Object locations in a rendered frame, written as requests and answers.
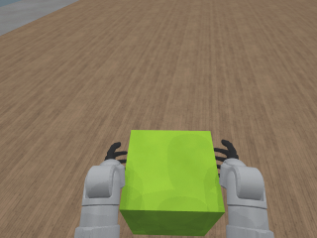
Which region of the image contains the right robot hand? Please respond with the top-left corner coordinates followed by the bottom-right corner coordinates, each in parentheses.
top-left (213, 139), bottom-right (239, 177)

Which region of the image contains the carton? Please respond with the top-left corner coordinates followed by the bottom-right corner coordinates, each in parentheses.
top-left (119, 130), bottom-right (225, 237)

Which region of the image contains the left robot hand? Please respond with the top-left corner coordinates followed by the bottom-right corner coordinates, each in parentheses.
top-left (104, 142), bottom-right (128, 169)

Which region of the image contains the robot right forearm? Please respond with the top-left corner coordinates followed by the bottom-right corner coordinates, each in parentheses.
top-left (219, 158), bottom-right (274, 238)

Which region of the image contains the robot left forearm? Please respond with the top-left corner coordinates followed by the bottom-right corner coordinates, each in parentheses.
top-left (74, 159), bottom-right (126, 238)

